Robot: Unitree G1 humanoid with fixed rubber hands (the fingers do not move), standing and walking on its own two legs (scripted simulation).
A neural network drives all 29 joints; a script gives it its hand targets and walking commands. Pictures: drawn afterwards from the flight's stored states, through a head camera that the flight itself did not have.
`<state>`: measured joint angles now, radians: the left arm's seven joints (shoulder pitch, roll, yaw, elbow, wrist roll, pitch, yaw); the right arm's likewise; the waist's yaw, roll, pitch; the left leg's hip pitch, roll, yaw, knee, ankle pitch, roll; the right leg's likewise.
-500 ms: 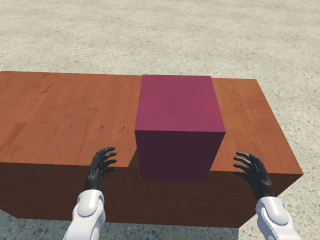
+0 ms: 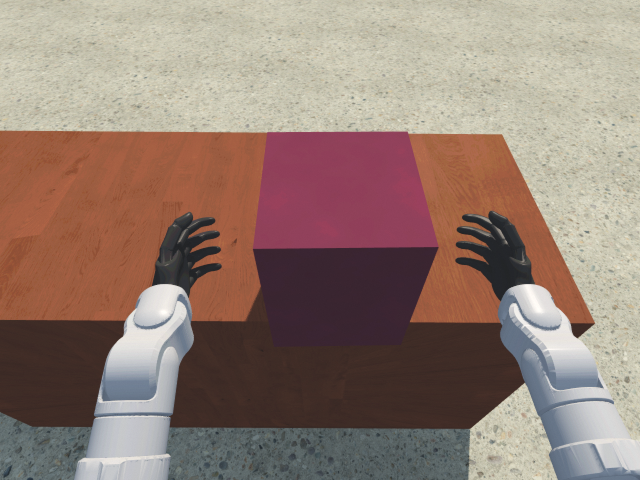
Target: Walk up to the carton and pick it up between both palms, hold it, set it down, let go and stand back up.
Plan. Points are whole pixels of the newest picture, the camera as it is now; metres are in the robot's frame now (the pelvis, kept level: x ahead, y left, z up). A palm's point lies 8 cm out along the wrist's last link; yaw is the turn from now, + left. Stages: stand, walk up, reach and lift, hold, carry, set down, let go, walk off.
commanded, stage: reach and lift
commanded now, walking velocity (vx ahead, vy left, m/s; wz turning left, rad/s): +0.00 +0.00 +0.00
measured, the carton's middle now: (337, 244) +0.43 +0.00 +0.02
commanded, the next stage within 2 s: none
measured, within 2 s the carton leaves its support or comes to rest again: neither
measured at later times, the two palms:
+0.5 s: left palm (172, 207) +0.39 +0.20 +0.15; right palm (502, 197) +0.41 -0.20 +0.14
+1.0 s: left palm (177, 151) +0.44 +0.19 +0.19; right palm (496, 141) +0.46 -0.19 +0.19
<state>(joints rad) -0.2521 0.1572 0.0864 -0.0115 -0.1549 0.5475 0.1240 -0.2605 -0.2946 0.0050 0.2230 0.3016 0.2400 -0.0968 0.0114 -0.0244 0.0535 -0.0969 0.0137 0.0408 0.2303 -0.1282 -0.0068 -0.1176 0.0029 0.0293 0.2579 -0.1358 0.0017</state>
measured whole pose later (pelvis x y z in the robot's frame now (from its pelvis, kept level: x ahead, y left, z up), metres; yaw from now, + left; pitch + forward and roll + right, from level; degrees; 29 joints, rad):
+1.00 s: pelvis +0.00 +0.00 +0.00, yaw +2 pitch +8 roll +0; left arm -0.96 0.26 0.14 0.60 -0.20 0.63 0.11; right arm -1.03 -0.35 -0.04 0.86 0.25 0.41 -0.06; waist 0.00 0.01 -0.07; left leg -0.25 0.02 0.00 0.20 -0.08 -0.02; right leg -0.22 0.01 -0.01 0.15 -0.07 0.00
